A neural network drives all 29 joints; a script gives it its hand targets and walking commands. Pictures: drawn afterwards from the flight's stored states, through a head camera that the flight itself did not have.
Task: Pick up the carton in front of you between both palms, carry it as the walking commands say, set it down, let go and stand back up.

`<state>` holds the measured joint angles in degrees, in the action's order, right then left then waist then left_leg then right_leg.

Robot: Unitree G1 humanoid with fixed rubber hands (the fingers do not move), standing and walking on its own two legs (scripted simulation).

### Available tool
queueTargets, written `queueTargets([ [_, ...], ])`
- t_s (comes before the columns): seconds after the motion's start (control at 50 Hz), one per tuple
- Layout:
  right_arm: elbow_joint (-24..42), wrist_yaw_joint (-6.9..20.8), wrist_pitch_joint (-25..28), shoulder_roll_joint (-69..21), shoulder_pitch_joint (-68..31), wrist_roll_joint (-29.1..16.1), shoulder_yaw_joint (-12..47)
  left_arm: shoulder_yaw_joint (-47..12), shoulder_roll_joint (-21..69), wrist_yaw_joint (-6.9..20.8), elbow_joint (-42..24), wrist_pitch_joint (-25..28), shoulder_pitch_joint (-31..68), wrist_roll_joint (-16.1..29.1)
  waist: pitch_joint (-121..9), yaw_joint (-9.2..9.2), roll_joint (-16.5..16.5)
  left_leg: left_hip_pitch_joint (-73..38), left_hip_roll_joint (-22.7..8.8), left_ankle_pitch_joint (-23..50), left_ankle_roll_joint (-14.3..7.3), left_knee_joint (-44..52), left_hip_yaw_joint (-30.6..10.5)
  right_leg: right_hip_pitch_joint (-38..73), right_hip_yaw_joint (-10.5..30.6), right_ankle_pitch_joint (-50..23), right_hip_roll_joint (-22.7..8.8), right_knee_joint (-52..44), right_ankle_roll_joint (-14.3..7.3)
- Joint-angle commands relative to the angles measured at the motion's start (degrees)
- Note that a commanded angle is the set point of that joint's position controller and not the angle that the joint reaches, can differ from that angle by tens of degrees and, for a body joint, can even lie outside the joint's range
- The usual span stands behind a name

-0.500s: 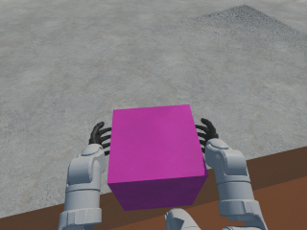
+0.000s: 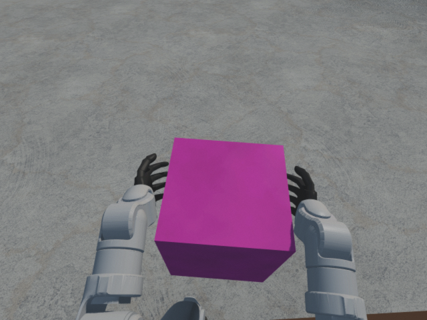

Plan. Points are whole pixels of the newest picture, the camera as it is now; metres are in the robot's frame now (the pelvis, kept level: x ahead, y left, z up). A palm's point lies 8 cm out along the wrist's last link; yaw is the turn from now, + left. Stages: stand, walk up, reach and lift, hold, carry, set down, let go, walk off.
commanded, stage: carry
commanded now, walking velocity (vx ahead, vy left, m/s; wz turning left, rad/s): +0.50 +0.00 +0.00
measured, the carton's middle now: (222, 215) +0.33 +0.02 +0.00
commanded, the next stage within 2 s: none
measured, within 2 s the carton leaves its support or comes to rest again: neither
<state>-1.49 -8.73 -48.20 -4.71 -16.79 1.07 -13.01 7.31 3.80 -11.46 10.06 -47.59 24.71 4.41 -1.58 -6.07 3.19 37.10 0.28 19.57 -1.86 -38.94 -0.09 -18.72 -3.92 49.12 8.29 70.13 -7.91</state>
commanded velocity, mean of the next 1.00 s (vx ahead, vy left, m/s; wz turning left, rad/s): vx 0.50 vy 0.00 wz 0.00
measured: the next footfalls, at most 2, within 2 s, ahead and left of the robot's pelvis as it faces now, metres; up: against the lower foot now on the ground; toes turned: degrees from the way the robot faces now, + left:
left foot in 0.04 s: +0.19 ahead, +0.07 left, -0.18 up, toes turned +3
right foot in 0.40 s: +0.59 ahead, -0.08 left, -0.35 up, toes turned -3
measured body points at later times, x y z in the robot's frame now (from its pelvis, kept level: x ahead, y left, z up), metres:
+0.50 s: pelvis +0.50 -0.01 -0.25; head +0.53 -0.01 +0.20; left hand +0.83 +0.15 -0.20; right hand +0.85 -0.15 -0.20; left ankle +0.29 +0.09 -0.74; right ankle +0.56 -0.08 -0.97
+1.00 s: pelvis +0.90 +0.03 -0.21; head +0.93 +0.04 +0.24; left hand +1.22 +0.16 -0.17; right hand +1.20 -0.14 -0.17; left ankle +0.89 +0.10 -0.97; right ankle +0.89 -0.12 -0.90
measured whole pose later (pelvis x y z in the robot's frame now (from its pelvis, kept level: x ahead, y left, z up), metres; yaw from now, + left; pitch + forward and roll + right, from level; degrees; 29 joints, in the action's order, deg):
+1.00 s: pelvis +0.90 +0.03 -0.21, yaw -2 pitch +7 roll -3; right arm 6.1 -9.0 -50.3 -6.1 -11.0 -0.1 -8.6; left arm 8.5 7.4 -7.5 -5.1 -50.2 12.6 -1.4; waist -3.8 2.0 2.7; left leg 14.6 -1.9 -9.6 -3.7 -17.0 6.9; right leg -32.3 -3.2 17.2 -1.2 53.1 1.3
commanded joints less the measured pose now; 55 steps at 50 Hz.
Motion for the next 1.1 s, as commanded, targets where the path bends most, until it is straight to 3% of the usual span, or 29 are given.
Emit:
queueTargets([
  [0.0, 3.13, 1.64, 0.77, -37.8, -31.49, -9.56, 35.61, -29.5, 44.27, 6.2, -3.74, 0.26, 19.65, 7.58, -23.36, 14.28, -5.17, -41.86, 2.83, 4.74, -4.3, 4.26, 7.02, -10.1, 1.7, -63.46, -10.14, 17.95, 4.13],
  [0.02, 4.56, 2.01, 0.72, -38.02, -31.77, -11.21, 36.38, -28.51, 43.8, 5.57, -5.06, 0.27, 20.03, 5.81, -20.37, 19.61, 5.41, -48.93, -4.61, 0.94, -10.37, 7.66, -1.29, -23.54, 0.76, -30.54, -4.6, 41.7, 7.16],
  [0.04, 3.44, 2.09, 0.49, -36.75, -31.15, -12.43, 36.63, -27.64, 41.86, 4.96, -5.84, -0.16, 19.73, 3.97, -14.78, 16.78, 8.45, -52.93, -11.34, 18.04, -11.97, -1.0, -12.47, -39.19, 2.33, -4.25, 1.47, 50.6, 7.82],
  [0.06, 2.59, 1.99, 0.37, -38.68, -32.18, -14.29, 39.17, -26.08, 39.64, 4.64, -4.78, -0.57, 17.07, 2.4, -17.3, 12.26, 4.22, -55.32, -14.67, 7.9, -15.37, -0.39, -26.17, -44.7, 10.77, -13.26, -2.87, 38.46, 6.16],
  [0.08, 2.37, 2.17, 0.55, -41.02, -32.55, -15.6, 40.28, -23.88, 38.92, 4.06, -5.97, -0.45, 18.05, 1.23, -18.3, 13.03, -2.6, -53.42, -16.61, -8.51, -17.8, 1.15, -31.92, -45.21, 13.35, -15.52, -5.63, 28.99, 5.46],
  [0.12, -0.6, 2.85, 0.16, -44.66, -35.83, -18.92, 40.94, -20.79, 38.48, 3.33, -4.01, 0.0, 16.82, -1.99, -15.69, 10.81, -8.65, -43.08, -13.19, -5.22, -12.7, -3.53, -27.19, -43.15, 11.47, -23.16, -8.51, 11.64, 5.5],
  [0.16, 0.92, 4.38, 1.3, -48.42, -41.84, -22.03, 43.54, -20.69, 41.63, 4.49, -4.63, 1.31, 18.11, -2.25, -17.58, 10.02, -4.39, -27.67, -16.2, -14.13, -17.13, 0.86, -29.82, -30.19, 9.64, -32.67, -11.61, -2.8, 6.28],
  [0.22, 1.04, 5.89, 3.38, -53.19, -43.45, -23.81, 43.8, -25.54, 46.71, 5.72, -8.3, 3.35, 23.76, 1.46, -16.47, 12.49, -6.93, -24.12, -4.13, -29.04, -9.54, -10.64, -13.29, -24.33, 4.1, -69.02, -9.68, -19.07, 5.79],
  [0.24, 1.24, 5.79, 4.1, -52.92, -40.73, -22.86, 43.04, -26.97, 46.93, 5.93, -10.03, 4.0, 23.28, 2.9, -17.41, 13.01, -4.2, -22.26, -2.44, -35.74, -8.66, -12.24, -10.42, -18.08, 2.27, -74.79, -9.1, -23.48, 5.76],
  [0.3, -0.18, 5.24, 5.19, -50.39, -34.49, -19.14, 40.61, -31.54, 44.26, 6.01, -14.75, 4.87, 25.76, 4.59, -15.0, 11.13, 3.51, -17.68, -1.14, -39.39, -6.97, -17.94, -2.83, -1.84, -2.77, -77.7, -7.09, -39.49, 5.83],
  [0.36, -1.2, 3.32, 4.72, -45.35, -27.59, -15.03, 38.77, -32.68, 40.16, 5.24, -14.62, 4.03, 23.02, 4.95, -17.46, 4.97, 1.28, -22.06, -1.36, -21.96, -3.82, -39.51, 0.08, 9.78, -2.6, -76.62, -8.56, -52.83, 4.48],
  [0.38, 0.66, 2.54, 4.52, -42.91, -28.06, -14.0, 37.33, -32.32, 38.73, 5.1, -15.09, 3.59, 21.38, 5.39, -20.91, 1.36, -3.23, -16.03, 0.82, -35.63, -2.73, -56.91, 1.37, 19.55, 2.75, -79.17, -14.73, -51.5, 1.26],
  [0.4, -0.84, 1.54, 3.87, -40.72, -27.33, -12.33, 35.76, -31.95, 36.29, 4.8, -12.16, 2.93, 20.96, 5.94, -23.44, 2.83, -12.79, 6.43, 3.63, -62.82, -0.04, -67.82, 1.61, 40.23, 11.77, -108.27, -25.01, -30.88, -1.44],
  [0.42, -0.14, 1.46, 3.52, -37.6, -22.45, -11.91, 33.42, -32.57, 35.59, 4.01, -10.11, 3.04, 15.41, 6.5, -34.67, -0.25, -20.6, 23.62, 3.45, -64.06, 2.19, -70.97, -5.09, 58.44, 29.64, -107.65, -32.07, -25.75, -11.65],
  [0.44, 3.15, 1.18, 3.3, -36.44, -23.03, -12.65, 33.42, -31.26, 37.02, 3.56, -9.74, 3.33, 12.42, 6.88, -36.62, -3.98, -15.36, 27.09, 0.75, -60.51, 0.62, -66.62, -4.18, 57.97, 32.29, -89.19, -30.35, -29.22, -12.88],
  [0.46, 4.97, 0.94, 3.52, -36.18, -23.84, -12.81, 34.15, -31.06, 38.88, 3.63, -10.92, 3.67, 12.73, 7.94, -36.68, -4.38, -8.92, 26.43, -0.67, -58.54, 1.08, -62.43, -3.9, 51.39, 35.62, -71.16, -29.87, -33.82, -12.52],
  [0.48, 8.8, 1.09, 4.34, -36.7, -26.81, -13.21, 34.9, -33.5, 42.45, 4.01, -14.2, 4.01, 16.55, 10.39, -34.52, -2.43, -2.59, 23.98, -2.4, -49.75, 0.89, -53.11, -5.41, 41.86, 35.15, -66.6, -29.01, -35.61, -10.41],
  [0.5, 10.65, 1.31, 5.14, -38.56, -29.96, -13.46, 34.93, -36.28, 45.67, 4.88, -18.19, 4.48, 21.27, 12.97, -31.0, -1.48, -2.16, 22.23, -3.15, -48.13, 0.29, -47.39, -4.42, 35.6, 32.63, -73.54, -27.86, -34.73, -9.15],
  [0.56, 6.14, 1.63, 5.98, -40.22, -24.28, -8.35, 33.8, -38.75, 48.07, 7.13, -16.91, 4.95, 23.8, 14.25, -27.8, 0.77, -6.97, 16.79, -4.24, -45.02, 0.13, -36.15, -2.07, 26.11, 27.27, -69.6, -25.02, -39.38, -8.37],
  [0.64, 10.2, 2.35, 7.47, -41.56, -29.46, -8.19, 37.26, -40.98, 49.23, 9.61, -17.3, 5.41, 24.99, 15.31, -22.72, 0.27, -12.85, -0.87, 1.48, -27.24, -0.66, -2.35, 6.54, 17.27, 6.64, -80.72, -13.59, -39.07, -2.05],
  [0.7, 11.15, 2.88, 7.11, -40.6, -27.57, -7.77, 38.61, -39.98, 47.77, 9.74, -15.22, 5.2, 20.6, 13.22, -27.07, 6.9, -11.87, -27.35, 4.86, -10.35, -0.12, 12.02, 12.86, 13.17, 0.52, -88.7, -13.54, -28.69, 3.62],
  [0.72, 12.19, 3.09, 6.8, -40.78, -27.46, -8.92, 39.31, -39.43, 46.13, 9.4, -16.08, 4.99, 20.2, 12.47, -30.39, 8.2, -9.51, -39.35, -1.45, -5.8, -2.38, 11.8, 6.98, 7.07, -0.14, -75.4, -13.87, -20.24, 5.38],
  [0.74, 11.75, 3.1, 6.24, -40.14, -26.81, -10.07, 40.04, -38.01, 44.95, 8.88, -16.34, 4.35, 18.89, 10.87, -34.51, 7.02, 1.19, -53.56, -15.02, 10.71, -7.78, 7.78, -10.6, -5.62, 0.61, -39.02, -10.76, -9.44, 8.13],
  [0.76, 10.27, 2.92, 5.5, -39.07, -23.91, -9.64, 39.56, -38.08, 44.3, 8.51, -15.7, 3.34, 17.34, 9.93, -37.35, 6.93, 11.7, -60.34, -25.15, 13.62, -13.52, 10.84, -29.96, -15.68, 3.4, -16.75, -4.57, 5.19, 9.94],
  [0.78, 10.41, 2.73, 4.73, -39.2, -22.66, -10.6, 40.45, -36.78, 43.4, 8.15, -16.9, 2.44, 15.36, 9.63, -38.84, 7.16, 11.56, -61.15, -24.77, -2.55, -16.54, 13.58, -35.1, -19.07, 6.35, -18.16, -5.89, 11.0, 8.47],
  [0.82, 11.89, 3.6, 2.36, -41.96, -21.9, -12.83, 41.8, -35.42, 44.6, 7.53, -16.75, 0.61, 13.63, 8.47, -30.19, 7.43, 1.5, -53.9, -21.33, -5.16, -11.68, 18.32, -26.87, -22.97, 6.64, -23.93, -10.08, 3.59, 8.32],
  [0.86, 11.63, 4.91, 0.2, -43.3, -20.27, -13.39, 43.19, -34.43, 44.92, 7.46, -15.66, -1.28, 8.83, 6.02, -25.34, 7.21, 0.04, -51.12, -18.73, 2.53, -8.99, 19.67, -18.4, -24.09, 5.09, -28.67, -11.7, -5.46, 9.02],
  [0.92, 12.06, 7.52, -2.6, -45.74, -18.81, -13.96, 44.48, -35.37, 47.51, 8.1, -16.33, -3.7, 4.95, 3.05, -22.68, 6.98, 2.37, -51.92, -16.38, 15.39, -5.59, 21.02, -9.49, -22.4, 1.59, -32.0, -10.53, -18.19, 9.46],
  [1.08, 22.76, 10.52, -9.29, -45.84, -13.38, -15.24, 46.52, -42.96, 51.21, 10.05, -31.44, -9.85, 5.11, 6.66, -14.35, 7.22, 7.63, -42.5, -11.94, 3.41, -3.52, 25.88, 4.88, -11.66, -5.86, -50.55, -9.76, -40.97, 8.26],
])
